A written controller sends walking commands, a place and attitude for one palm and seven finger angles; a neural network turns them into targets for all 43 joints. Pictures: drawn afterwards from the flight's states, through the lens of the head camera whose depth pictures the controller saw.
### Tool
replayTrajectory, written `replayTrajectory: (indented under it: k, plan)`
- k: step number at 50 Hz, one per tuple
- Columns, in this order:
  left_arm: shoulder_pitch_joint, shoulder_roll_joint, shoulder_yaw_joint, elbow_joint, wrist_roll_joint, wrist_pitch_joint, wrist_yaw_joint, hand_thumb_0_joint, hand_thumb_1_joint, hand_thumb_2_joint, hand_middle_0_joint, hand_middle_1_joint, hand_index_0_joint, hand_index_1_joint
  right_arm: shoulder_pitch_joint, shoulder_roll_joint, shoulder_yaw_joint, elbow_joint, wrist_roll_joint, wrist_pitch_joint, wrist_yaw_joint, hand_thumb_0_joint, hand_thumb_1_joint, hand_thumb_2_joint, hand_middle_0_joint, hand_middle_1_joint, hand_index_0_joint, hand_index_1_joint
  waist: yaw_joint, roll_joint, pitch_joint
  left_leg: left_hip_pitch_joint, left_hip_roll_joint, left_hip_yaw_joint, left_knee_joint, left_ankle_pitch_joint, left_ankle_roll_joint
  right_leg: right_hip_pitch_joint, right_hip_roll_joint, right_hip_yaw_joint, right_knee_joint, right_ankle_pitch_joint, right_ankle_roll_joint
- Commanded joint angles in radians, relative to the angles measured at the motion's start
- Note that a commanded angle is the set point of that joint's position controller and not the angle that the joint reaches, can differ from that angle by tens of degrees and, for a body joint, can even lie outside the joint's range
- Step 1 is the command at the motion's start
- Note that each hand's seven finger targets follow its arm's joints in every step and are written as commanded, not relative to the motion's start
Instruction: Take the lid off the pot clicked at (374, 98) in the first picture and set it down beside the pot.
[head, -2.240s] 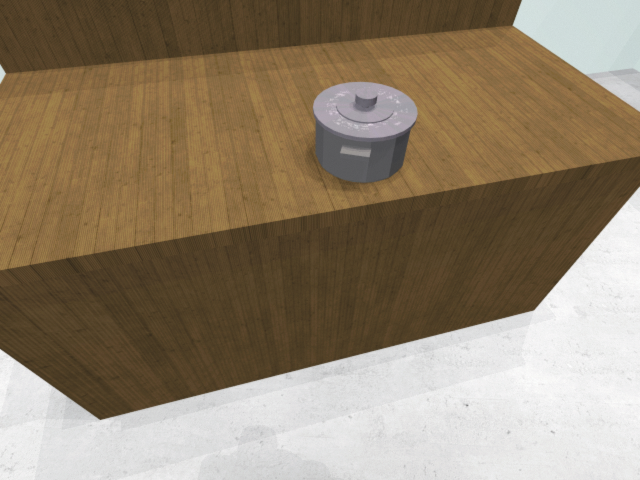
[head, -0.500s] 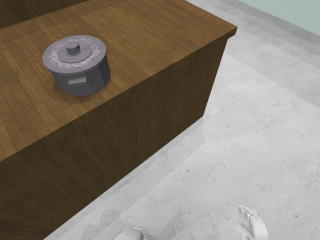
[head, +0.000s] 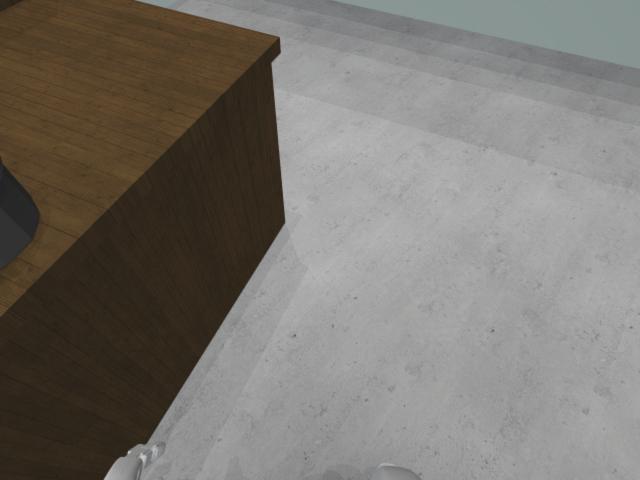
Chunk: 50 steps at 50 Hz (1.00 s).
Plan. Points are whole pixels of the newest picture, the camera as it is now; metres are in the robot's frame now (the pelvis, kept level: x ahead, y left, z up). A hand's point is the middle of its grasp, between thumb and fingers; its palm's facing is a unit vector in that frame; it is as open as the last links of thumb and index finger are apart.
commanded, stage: walk to a spot facing it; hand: left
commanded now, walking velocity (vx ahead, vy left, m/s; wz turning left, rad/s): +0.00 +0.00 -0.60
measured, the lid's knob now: out of the picture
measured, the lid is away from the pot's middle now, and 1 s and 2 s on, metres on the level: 0.00 0.00 0.00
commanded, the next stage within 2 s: turn to face it in 1.24 s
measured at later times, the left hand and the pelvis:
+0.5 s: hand out of the picture +0.14 +0.17 -0.17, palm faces -0.19 -0.96 -0.20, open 7.3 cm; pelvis +0.03 -0.01 +0.00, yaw -17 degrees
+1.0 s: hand (339, 333) +0.36 -0.02 -0.17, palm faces -0.64 -0.75 -0.15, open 7.4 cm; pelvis +0.14 -0.09 -0.01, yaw -36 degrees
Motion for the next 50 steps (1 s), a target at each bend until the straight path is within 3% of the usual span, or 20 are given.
replayTrajectory:
  k: [1,2,3,4,6,8,17,21,23,24,25,26,27,28,30,33,40,46,48,50]
  plan:
    - [0.150,0.178,0.038,-0.036,0.004,-0.071,0.016,0.000,0.900,0.900,-0.200,-0.300,-0.200,-0.300,0.061,-0.166,-0.055,-0.059,0.017,-0.021,-0.003,0.000,-0.900,-0.900,0.200,0.300,0.200,0.300,0.068,-0.070,-0.255,-0.202,0.118,0.009,0.320,0.260,0.021,0.491,-0.106,0.141,-0.354,0.371,-0.097]
    - [0.223,0.297,0.067,-0.020,-0.001,-0.071,0.037,0.000,0.900,0.900,-0.200,-0.300,-0.200,-0.300,-0.004,-0.095,-0.030,-0.108,0.016,-0.015,0.000,0.000,-0.900,-0.900,0.200,0.300,0.200,0.300,0.108,-0.340,-0.258,-0.449,-0.019,0.006,0.577,-0.308,-0.032,0.536,-0.362,0.504,-0.387,0.715,-0.207]
    - [0.244,0.279,0.068,-0.019,-0.016,-0.063,0.052,0.000,0.900,0.900,-0.200,-0.300,-0.200,-0.300,-0.047,-0.131,-0.038,-0.111,0.014,-0.004,-0.015,0.000,-0.900,-0.900,0.200,0.300,0.200,0.300,0.123,-0.229,-0.248,-0.461,0.009,-0.150,0.665,-0.304,-0.017,0.480,-0.365,0.456,-0.370,0.732,-0.264]
    - [0.194,0.222,0.061,-0.024,-0.014,-0.057,0.060,0.000,0.900,0.900,-0.200,-0.300,-0.200,-0.300,-0.066,-0.128,-0.042,-0.096,0.018,-0.001,-0.018,0.000,-0.900,-0.900,0.200,0.300,0.200,0.300,0.099,-0.177,-0.201,-0.470,0.028,-0.177,0.674,-0.234,-0.008,0.428,-0.287,0.377,-0.368,0.631,-0.255]
    - [0.088,0.167,0.047,-0.053,-0.012,-0.052,0.063,0.000,0.900,0.900,-0.200,-0.300,-0.200,-0.300,-0.068,-0.129,-0.044,-0.071,0.012,0.004,-0.014,0.000,-0.900,-0.900,0.200,0.300,0.200,0.300,0.053,-0.158,-0.156,-0.436,0.029,-0.156,0.657,-0.148,-0.027,0.338,-0.197,0.305,-0.354,0.602,-0.237]
    - [0.068,0.151,0.042,-0.063,-0.006,-0.058,0.063,0.000,0.900,0.900,-0.200,-0.300,-0.200,-0.300,-0.050,-0.111,-0.046,-0.057,0.011,0.008,-0.011,0.000,-0.900,-0.900,0.200,0.300,0.200,0.300,0.034,-0.127,-0.156,-0.373,0.003,-0.141,0.592,-0.100,-0.038,0.279,-0.166,0.281,-0.353,0.636,-0.233]
    - [0.118,0.163,0.050,-0.063,0.000,-0.059,0.056,0.000,0.900,0.900,-0.200,-0.300,-0.200,-0.300,-0.149,-0.085,-0.046,-0.096,0.019,0.001,-0.009,0.000,-0.900,-0.900,0.200,0.300,0.200,0.300,0.052,-0.133,-0.151,-0.312,-0.072,-0.148,0.401,-0.067,-0.035,0.238,-0.134,0.433,-0.369,0.524,-0.240]
    - [0.112,0.163,0.055,-0.070,0.003,-0.059,0.048,0.000,0.900,0.900,-0.200,-0.300,-0.200,-0.300,-0.147,-0.081,-0.048,-0.112,0.019,-0.021,-0.006,0.000,-0.900,-0.900,0.200,0.300,0.200,0.300,0.049,-0.155,-0.142,-0.199,-0.100,-0.148,0.245,-0.097,-0.008,0.171,-0.122,0.524,-0.403,0.182,-0.241]
    - [0.088,0.149,0.051,-0.073,-0.001,-0.060,0.043,0.000,0.900,0.900,-0.200,-0.300,-0.200,-0.300,-0.081,-0.085,-0.050,-0.090,0.019,-0.035,-0.008,0.000,-0.900,-0.900,0.200,0.300,0.200,0.300,0.009,-0.139,-0.128,0.010,-0.112,-0.142,0.035,-0.022,0.003,0.021,-0.068,0.509,-0.357,0.012,-0.197]
    - [0.072,0.112,0.043,-0.087,-0.002,-0.059,0.038,0.000,0.900,0.900,-0.200,-0.300,-0.200,-0.300,0.000,-0.115,-0.057,-0.068,0.017,-0.043,-0.017,0.000,-0.900,-0.900,0.200,0.300,0.200,0.300,-0.029,-0.067,-0.137,0.205,-0.050,-0.198,-0.091,-0.064,0.027,-0.137,0.011,0.443,-0.261,-0.104,-0.150]
    - [0.079,0.038,0.028,-0.107,-0.010,-0.059,0.028,0.000,0.900,0.900,-0.200,-0.300,-0.200,-0.300,0.065,-0.222,-0.079,-0.055,0.000,-0.046,-0.021,0.000,-0.900,-0.900,0.200,0.300,0.200,0.300,-0.063,0.248,-0.130,0.322,0.214,-0.535,-0.262,-0.355,0.097,-0.356,0.166,0.268,0.018,-0.232,-0.090]
    - [0.037,0.055,0.033,-0.132,-0.001,-0.069,0.022,0.000,0.900,0.900,-0.200,-0.300,-0.200,-0.300,0.082,-0.256,-0.078,-0.061,0.000,-0.045,-0.020,0.000,-0.900,-0.900,0.200,0.300,0.200,0.300,-0.065,0.308,-0.055,0.202,0.395,-0.736,-0.368,-0.459,0.190,-0.416,0.124,0.110,0.229,-0.221,-0.046]
    - [0.015,0.090,0.046,-0.136,0.008,-0.071,0.011,0.000,0.900,0.900,-0.200,-0.300,-0.200,-0.300,0.030,-0.224,-0.067,-0.077,-0.002,-0.043,-0.020,0.000,-0.900,-0.900,0.200,0.300,0.200,0.300,-0.040,0.172,0.033,0.060,0.386,-0.700,-0.403,-0.452,0.230,-0.393,0.046,0.129,0.322,-0.140,-0.039]
    - [0.059,0.094,0.049,-0.111,0.014,-0.071,0.002,0.000,0.900,0.900,-0.200,-0.300,-0.200,-0.300,-0.024,-0.182,-0.054,-0.085,-0.003,-0.048,-0.014,0.000,-0.900,-0.900,0.200,0.300,0.200,0.300,0.000,0.143,0.017,0.030,0.324,-0.633,-0.388,-0.410,0.214,-0.368,0.040,0.117,0.378,-0.069,-0.036]
    - [0.105,0.072,0.048,-0.059,0.019,-0.063,-0.013,0.000,0.900,0.900,-0.200,-0.300,-0.200,-0.300,-0.065,-0.130,-0.036,-0.080,0.004,-0.064,-0.014,0.000,-0.900,-0.900,0.200,0.300,0.200,0.300,0.033,0.138,-0.002,0.009,0.225,-0.392,-0.360,-0.220,0.154,-0.332,0.006,0.084,0.445,0.069,-0.023]
    - [0.110,0.036,0.037,-0.038,0.016,-0.055,-0.022,0.000,0.900,0.900,-0.200,-0.300,-0.200,-0.300,-0.010,-0.104,-0.028,-0.051,0.015,-0.079,-0.017,0.000,-0.900,-0.900,0.200,0.300,0.200,0.300,0.033,0.137,-0.039,0.051,0.164,-0.209,-0.326,-0.005,0.129,-0.326,-0.005,0.051,0.471,0.166,-0.007]
    - [-0.044,-0.005,0.013,-0.061,0.014,-0.051,-0.030,0.000,0.900,0.900,-0.200,-0.300,-0.200,-0.300,0.164,-0.100,-0.025,0.039,0.014,-0.093,-0.018,0.000,-0.900,-0.900,0.200,0.300,0.200,0.300,-0.016,0.139,0.019,0.212,0.231,-0.096,-0.317,0.218,0.167,-0.478,-0.064,-0.013,0.312,0.192,0.012]
    - [-0.173,-0.037,-0.007,-0.077,0.009,-0.066,-0.033,0.000,0.900,0.900,-0.200,-0.300,-0.200,-0.300,0.229,-0.111,-0.030,0.087,-0.002,-0.093,-0.014,0.000,-0.900,-0.900,0.200,0.300,0.200,0.300,-0.051,0.176,0.030,0.215,0.242,0.035,-0.246,0.433,0.141,-0.316,-0.033,-0.091,0.020,0.180,-0.037]
    - [-0.145,-0.015,-0.005,-0.068,0.009,-0.074,-0.028,0.000,0.900,0.900,-0.200,-0.300,-0.200,-0.300,0.222,-0.124,-0.037,0.093,-0.003,-0.092,-0.011,0.000,-0.900,-0.900,0.200,0.300,0.200,0.300,-0.030,0.172,-0.007,0.222,0.250,0.073,-0.159,0.593,0.127,-0.197,0.004,-0.117,-0.059,0.135,-0.068]
    - [0.018,0.019,0.009,-0.020,0.009,-0.089,-0.022,0.000,0.900,0.900,-0.200,-0.300,-0.200,-0.300,0.187,-0.159,-0.049,0.085,0.003,-0.092,-0.010,0.000,-0.900,-0.900,0.200,0.300,0.200,0.300,0.055,0.149,-0.119,0.200,0.231,0.126,0.094,0.836,0.101,0.068,0.067,-0.154,-0.164,0.119,-0.108]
